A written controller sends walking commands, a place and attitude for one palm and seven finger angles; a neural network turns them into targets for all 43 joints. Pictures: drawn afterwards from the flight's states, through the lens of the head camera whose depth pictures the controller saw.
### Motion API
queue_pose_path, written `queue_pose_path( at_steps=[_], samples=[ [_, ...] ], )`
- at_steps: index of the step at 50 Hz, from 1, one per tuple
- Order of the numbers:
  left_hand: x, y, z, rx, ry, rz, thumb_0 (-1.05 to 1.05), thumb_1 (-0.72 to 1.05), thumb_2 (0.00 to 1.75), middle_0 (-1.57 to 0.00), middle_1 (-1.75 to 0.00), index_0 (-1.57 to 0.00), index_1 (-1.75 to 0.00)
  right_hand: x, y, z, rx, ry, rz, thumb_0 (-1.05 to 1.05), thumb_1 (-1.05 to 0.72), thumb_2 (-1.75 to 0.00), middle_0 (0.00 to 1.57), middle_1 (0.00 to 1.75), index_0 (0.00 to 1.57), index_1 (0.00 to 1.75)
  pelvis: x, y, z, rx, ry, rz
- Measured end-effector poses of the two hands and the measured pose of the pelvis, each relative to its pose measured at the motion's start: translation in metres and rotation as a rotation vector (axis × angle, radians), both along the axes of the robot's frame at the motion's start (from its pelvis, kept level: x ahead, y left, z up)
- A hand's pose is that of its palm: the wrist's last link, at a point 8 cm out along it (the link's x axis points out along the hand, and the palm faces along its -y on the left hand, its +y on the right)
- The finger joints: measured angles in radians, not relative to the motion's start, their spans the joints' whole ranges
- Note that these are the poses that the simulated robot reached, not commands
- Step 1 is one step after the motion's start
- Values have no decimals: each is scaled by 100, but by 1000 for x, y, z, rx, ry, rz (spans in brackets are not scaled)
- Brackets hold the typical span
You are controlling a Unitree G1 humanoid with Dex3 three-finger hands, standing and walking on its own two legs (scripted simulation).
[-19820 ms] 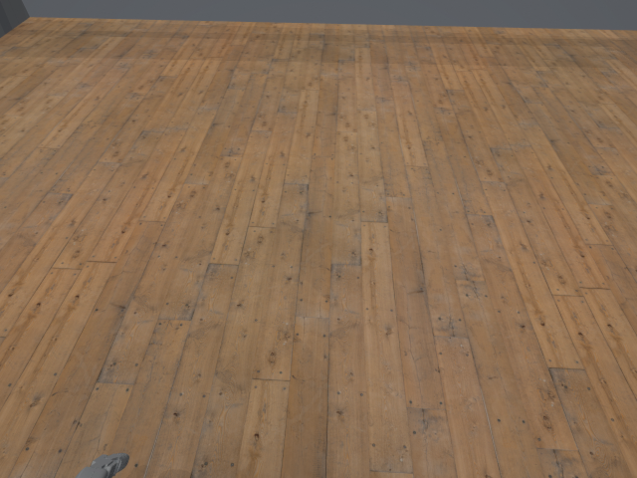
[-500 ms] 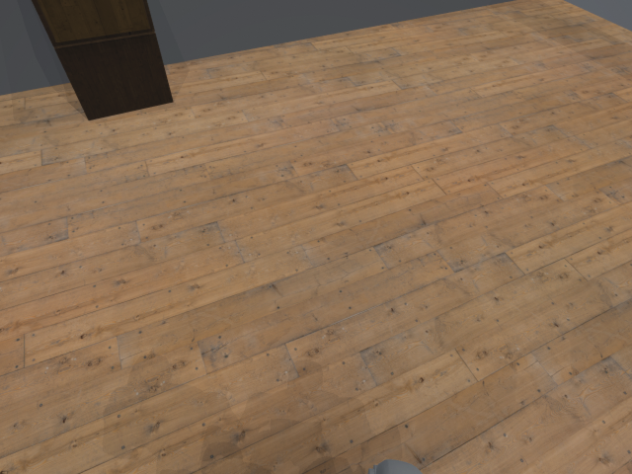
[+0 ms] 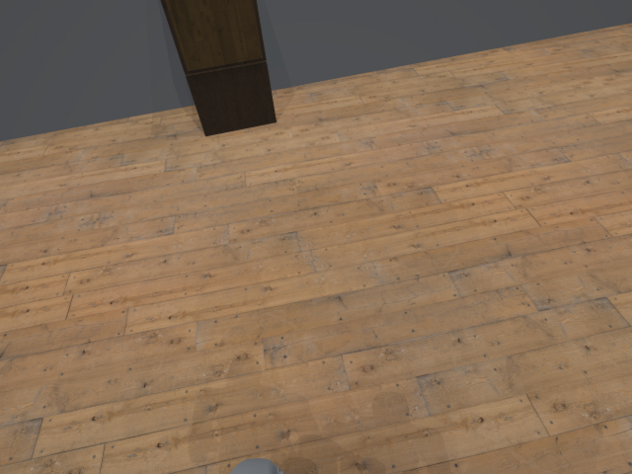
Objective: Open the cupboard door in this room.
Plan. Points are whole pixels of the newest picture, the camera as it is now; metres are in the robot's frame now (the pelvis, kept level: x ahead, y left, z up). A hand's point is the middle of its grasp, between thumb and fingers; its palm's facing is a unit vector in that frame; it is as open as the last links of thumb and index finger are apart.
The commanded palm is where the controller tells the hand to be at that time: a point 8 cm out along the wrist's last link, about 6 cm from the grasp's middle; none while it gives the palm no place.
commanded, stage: turn or walk to find it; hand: left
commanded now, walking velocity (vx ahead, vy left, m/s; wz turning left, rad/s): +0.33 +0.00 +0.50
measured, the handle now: out of the picture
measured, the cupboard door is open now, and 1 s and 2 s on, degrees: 0 0 0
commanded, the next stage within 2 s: none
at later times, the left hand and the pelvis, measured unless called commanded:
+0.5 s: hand out of the picture +0.04 +0.31 -0.19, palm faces +0.27 -0.94 -0.18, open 7.4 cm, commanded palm none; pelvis +0.11 +0.12 -0.01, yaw +12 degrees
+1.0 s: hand (165, 324) +0.42 +0.33 -0.17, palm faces +0.25 -0.94 -0.21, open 7.3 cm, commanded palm none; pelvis +0.35 +0.12 -0.02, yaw +17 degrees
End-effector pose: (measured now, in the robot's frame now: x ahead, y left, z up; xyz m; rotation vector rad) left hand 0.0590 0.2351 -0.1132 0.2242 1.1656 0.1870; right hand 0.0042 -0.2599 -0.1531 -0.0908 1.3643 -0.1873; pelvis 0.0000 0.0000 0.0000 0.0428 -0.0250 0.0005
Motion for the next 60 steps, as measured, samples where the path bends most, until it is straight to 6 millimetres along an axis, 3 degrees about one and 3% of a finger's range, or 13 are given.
queue_pose_path(
  at_steps=[4, 9, 14, 18, 21, 24, 31, 39, 44, 46, 49, 54, 60],
  samples=[
    [-40, 11, -5, -10, 67, 94, 1, 91, 90, -20, -30, -21, -30, 31, 6, 6, -8, -5, 78, 1, -92, -90, 19, 30, 19, 29, 8, 6, 2, -6, 7, 51],
    [-94, 26, -14, -36, 189, 214, 1, 91, 90, -20, -30, -21, -30, 98, 34, 12, -16, -64, 197, 1, -92, -90, 19, 30, 19, 29, 22, 25, 0, -24, 14, 115],
    [-135, 44, -28, -85, 317, 321, 1, 91, 90, -20, -30, -21, -30, 185, 89, 20, -23, -180, 337, 1, -92, -90, 19, 30, 19, 29, 44, 56, -8, -50, 19, 163],
    [-145, 66, -49, -134, 410, 359, 1, 91, 90, -20, -30, -20, -30, 244, 139, 23, -35, -317, 402, 1, -92, -90, 19, 30, 19, 29, 65, 88, -24, -52, 8, 178],
    [-114, 88, -49, -142, 397, 344, 1, 91, 90, -20, -30, -20, -30, 256, 162, 29, -32, -347, 388, 1, -91, -90, 19, 30, 20, 30, 81, 105, -18, -62, -4, 181],
    [-59, 111, -44, -134, 291, 320, 1, 91, 90, -20, -30, -20, -30, 248, 176, 31, -29, -291, 367, 1, -91, -90, 20, 30, 20, 30, 99, 118, -8, -71, -9, 204],
    [78, 146, -34, -114, 49, 261, 1, 91, 90, -20, -30, -20, -30, 226, 164, 28, -78, -128, 278, -2, -95, -90, 20, 30, 20, 30, 150, 138, -1, -48, -9, 233],
    [215, 155, -27, -96, -57, 190, 1, 91, 90, -20, -30, -20, -30, 194, 168, 9, -39, 140, 191, 0, -93, -90, 20, 30, 20, 30, 224, 142, -10, -25, 6, 259],
    [304, 149, -28, -68, -106, 138, 1, 91, 90, -20, -30, -20, -30, 202, 171, -5, 14, 293, 155, 1, -92, -90, 20, 30, 20, 30, 284, 136, -24, -25, 16, 268],
    [330, 146, -31, -48, -138, 139, 1, 91, 90, -20, -30, -20, -30, 219, 168, -12, 34, 338, 156, 1, -91, -90, 20, 30, 20, 30, 310, 131, -31, -22, 10, 272],
    [339, 139, -30, -43, -130, 181, 0, 91, 90, -20, -30, -20, -30, 269, 163, -16, 44, 311, 186, 1, -91, -90, 20, 30, 20, 30, 337, 124, -28, -19, -10, 290],
    [314, 131, -23, -35, 3, 300, 0, 93, 90, -20, -30, -21, -30, 392, 162, -14, 33, 119, 270, 1, -91, -90, 20, 30, 20, 30, 377, 124, -12, -20, -18, 298],
    [285, 124, -20, -59, 171, 374, 0, 94, 90, -20, -30, -20, -30, 529, 183, 0, 27, -103, 347, 1, -92, -90, 19, 30, 19, 29, 424, 134, -4, -30, -5, 302]
  ],
)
